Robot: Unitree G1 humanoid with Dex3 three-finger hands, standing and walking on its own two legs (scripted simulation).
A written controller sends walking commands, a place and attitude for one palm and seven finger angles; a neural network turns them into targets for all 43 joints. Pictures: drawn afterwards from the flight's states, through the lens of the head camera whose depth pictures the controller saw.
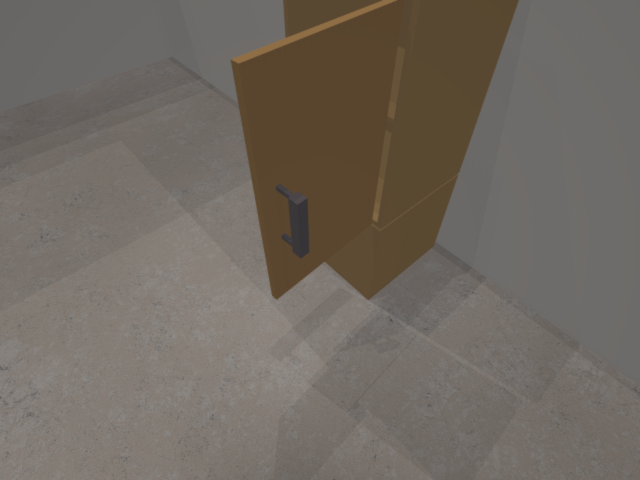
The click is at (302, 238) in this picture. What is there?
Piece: cupboard door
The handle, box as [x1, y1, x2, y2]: [276, 184, 308, 257]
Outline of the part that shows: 278,184 276,186 276,189 288,198 291,227 291,236 290,237 284,233 282,235 282,238 292,246 293,252 299,257 301,257 308,252 307,199 299,192 296,192 294,194 280,184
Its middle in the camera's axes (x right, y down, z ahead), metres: -0.06 -0.03 +0.76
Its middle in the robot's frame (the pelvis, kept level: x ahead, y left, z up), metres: +0.58 +0.09 -0.08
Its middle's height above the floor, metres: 0.70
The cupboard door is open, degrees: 93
